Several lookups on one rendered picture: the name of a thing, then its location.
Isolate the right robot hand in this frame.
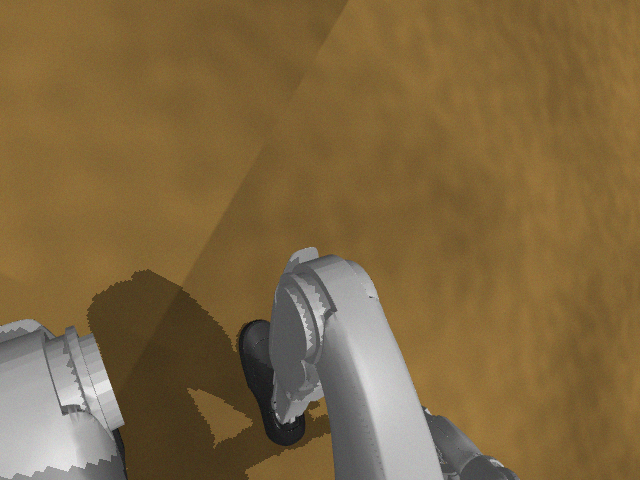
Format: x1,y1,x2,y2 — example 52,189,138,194
421,405,483,480

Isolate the left robot foot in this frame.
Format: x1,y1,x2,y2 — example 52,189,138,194
112,428,128,480

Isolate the right robot arm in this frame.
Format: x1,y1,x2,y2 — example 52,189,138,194
460,455,520,480

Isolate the right robot foot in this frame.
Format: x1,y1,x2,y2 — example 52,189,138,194
239,320,305,446

